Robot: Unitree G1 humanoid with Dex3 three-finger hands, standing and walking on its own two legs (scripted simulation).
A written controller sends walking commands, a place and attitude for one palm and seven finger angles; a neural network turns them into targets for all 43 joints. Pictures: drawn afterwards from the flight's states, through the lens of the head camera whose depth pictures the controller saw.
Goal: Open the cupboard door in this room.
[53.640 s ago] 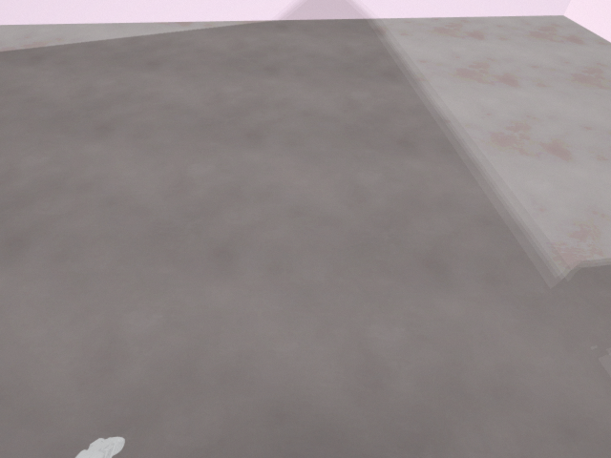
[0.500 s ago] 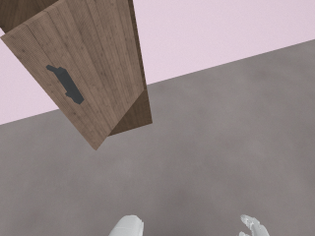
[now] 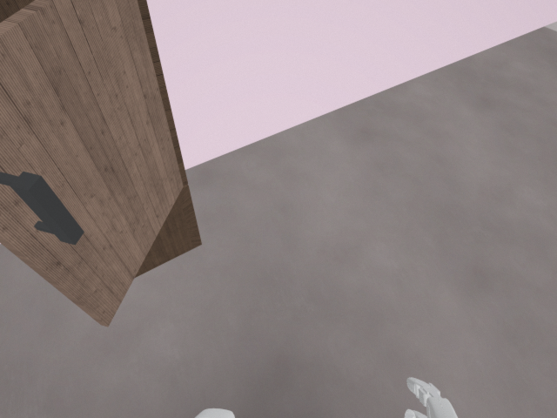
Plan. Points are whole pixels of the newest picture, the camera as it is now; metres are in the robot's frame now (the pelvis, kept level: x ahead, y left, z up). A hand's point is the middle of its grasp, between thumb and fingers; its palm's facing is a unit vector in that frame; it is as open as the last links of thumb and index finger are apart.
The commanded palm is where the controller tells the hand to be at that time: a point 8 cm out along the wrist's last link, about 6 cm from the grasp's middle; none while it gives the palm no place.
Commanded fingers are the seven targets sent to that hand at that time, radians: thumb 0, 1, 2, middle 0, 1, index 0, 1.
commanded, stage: walk to a spot facing it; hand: left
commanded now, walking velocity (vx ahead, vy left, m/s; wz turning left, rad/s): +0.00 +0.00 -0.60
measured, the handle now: (37, 208) +0.32 +0.37 +0.08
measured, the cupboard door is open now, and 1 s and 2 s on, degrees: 43 43 43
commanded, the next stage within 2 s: turn to face it in 1.92 s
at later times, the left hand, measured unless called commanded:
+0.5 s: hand (230, 363) +0.21 +0.10 -0.14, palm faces -0.35 -0.90 -0.27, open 7.4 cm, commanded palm none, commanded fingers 0.00 0.90 0.90 -0.20 -0.30 -0.20 -0.30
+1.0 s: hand (211, 360) +0.21 +0.13 -0.17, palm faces -0.47 -0.86 -0.19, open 7.4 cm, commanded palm none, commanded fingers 0.00 0.90 0.90 -0.20 -0.30 -0.20 -0.30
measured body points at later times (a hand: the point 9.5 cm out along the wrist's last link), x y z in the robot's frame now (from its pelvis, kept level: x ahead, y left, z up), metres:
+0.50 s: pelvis +0.01 -0.04 +0.00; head +0.05 -0.08 +0.45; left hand +0.22 +0.14 -0.12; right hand -0.08 -0.28 -0.16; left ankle +0.02 +0.12 -0.66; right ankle -0.02 -0.11 -0.73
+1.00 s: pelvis +0.12 -0.05 +0.01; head +0.16 -0.05 +0.45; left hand +0.24 +0.18 -0.15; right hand +0.08 -0.32 -0.11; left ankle +0.16 +0.05 -0.73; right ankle -0.01 -0.11 -0.66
